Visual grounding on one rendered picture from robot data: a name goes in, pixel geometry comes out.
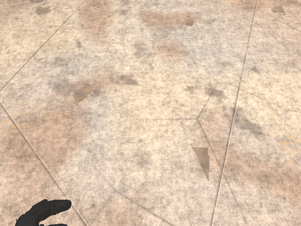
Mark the left robot hand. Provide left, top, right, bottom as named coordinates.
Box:
left=15, top=199, right=71, bottom=226

